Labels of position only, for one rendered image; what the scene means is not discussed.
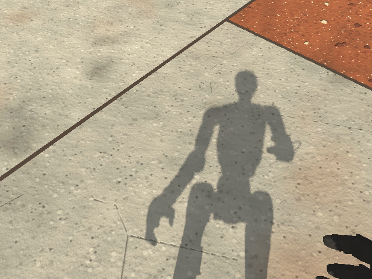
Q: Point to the right robot hand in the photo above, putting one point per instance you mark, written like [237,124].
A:
[359,246]

